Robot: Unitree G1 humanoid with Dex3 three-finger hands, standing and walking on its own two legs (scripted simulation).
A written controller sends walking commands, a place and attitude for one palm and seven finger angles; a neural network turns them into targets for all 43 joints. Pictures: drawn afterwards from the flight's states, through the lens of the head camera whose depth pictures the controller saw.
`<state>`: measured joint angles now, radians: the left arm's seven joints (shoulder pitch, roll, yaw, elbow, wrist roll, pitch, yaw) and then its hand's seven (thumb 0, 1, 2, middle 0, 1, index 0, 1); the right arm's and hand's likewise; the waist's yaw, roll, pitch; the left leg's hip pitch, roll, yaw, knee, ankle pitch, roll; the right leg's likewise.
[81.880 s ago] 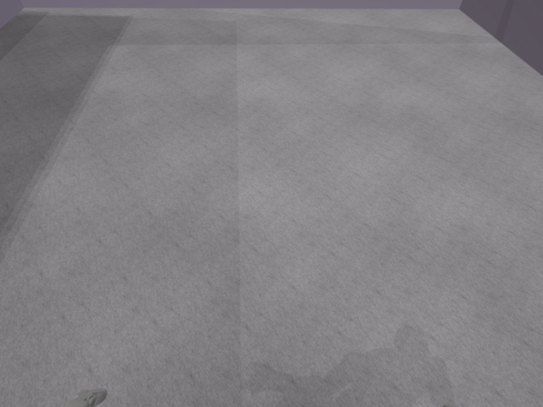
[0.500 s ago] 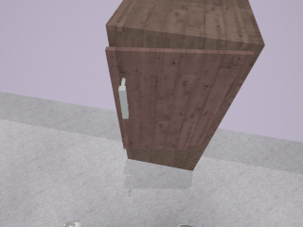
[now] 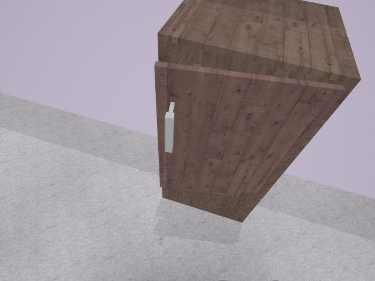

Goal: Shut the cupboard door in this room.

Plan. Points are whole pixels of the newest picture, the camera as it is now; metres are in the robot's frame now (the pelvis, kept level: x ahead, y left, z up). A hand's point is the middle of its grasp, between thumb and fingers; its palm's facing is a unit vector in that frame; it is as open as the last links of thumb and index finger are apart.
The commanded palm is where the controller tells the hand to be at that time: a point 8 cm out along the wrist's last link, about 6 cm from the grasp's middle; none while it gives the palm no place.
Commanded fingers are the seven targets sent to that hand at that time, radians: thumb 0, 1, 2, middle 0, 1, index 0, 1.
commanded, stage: come to a stop and stand still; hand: left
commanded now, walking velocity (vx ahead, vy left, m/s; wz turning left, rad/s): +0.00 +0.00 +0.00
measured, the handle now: (170, 128) +0.48 +0.09 +0.00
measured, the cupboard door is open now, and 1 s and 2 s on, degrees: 11 11 11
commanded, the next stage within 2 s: look again from close up in 0.94 s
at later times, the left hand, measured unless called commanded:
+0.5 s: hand out of the picture -0.02 +0.12 -0.18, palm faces +0.00 -0.99 -0.15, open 7.3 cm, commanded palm none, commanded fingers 0.00 0.90 0.90 -0.20 -0.30 -0.20 -0.30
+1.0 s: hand out of the picture -0.01 +0.12 -0.18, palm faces +0.03 -0.99 -0.15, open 7.3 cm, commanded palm none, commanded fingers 0.00 0.90 0.90 -0.20 -0.30 -0.20 -0.30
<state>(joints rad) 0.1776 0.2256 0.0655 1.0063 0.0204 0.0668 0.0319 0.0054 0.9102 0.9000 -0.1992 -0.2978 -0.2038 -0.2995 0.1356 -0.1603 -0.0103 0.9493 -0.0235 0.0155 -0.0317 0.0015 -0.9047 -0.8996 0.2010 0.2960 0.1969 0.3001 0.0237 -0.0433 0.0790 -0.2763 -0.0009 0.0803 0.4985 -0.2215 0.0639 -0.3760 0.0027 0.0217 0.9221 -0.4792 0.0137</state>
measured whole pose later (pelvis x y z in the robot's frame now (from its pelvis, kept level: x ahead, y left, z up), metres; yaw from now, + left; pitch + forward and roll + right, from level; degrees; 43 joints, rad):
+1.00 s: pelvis +0.00 -0.04 +0.01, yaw +0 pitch -1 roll +0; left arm 0.29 0.13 0.01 1.13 0.01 0.00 0.04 0.01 0.91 0.90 -0.20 -0.30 -0.20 -0.30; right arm 0.27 -0.12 -0.01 1.14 -0.01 0.00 -0.04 0.01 -0.92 -0.90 0.20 0.30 0.20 0.30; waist -0.01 -0.03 0.04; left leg -0.21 0.03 0.07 0.40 -0.17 0.00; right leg -0.08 0.02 0.01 0.39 -0.29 -0.02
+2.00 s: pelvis +0.01 -0.06 -0.01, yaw -2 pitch +2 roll +0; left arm 0.30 0.18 0.03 1.02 0.04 0.03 0.01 0.01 0.91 0.90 -0.20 -0.30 -0.20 -0.30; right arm 0.23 -0.18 -0.03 1.05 -0.02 0.02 -0.04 0.00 -0.90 -0.90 0.20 0.30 0.20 0.30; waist -0.01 0.00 0.04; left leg -0.36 0.09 0.07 0.68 -0.37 0.00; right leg -0.21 0.06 -0.01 0.58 -0.40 -0.06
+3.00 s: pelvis +0.00 -0.03 +0.00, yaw -3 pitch +0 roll +0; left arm 0.26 0.19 -0.02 1.01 0.01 0.00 0.04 0.01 0.91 0.90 -0.20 -0.30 -0.20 -0.30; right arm 0.30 -0.16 0.02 1.05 -0.02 -0.01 -0.02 0.01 -0.92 -0.90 0.20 0.30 0.20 0.30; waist -0.01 -0.01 0.04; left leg -0.26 -0.05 0.04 0.51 -0.24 0.07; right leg -0.15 0.02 0.02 0.50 -0.34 -0.01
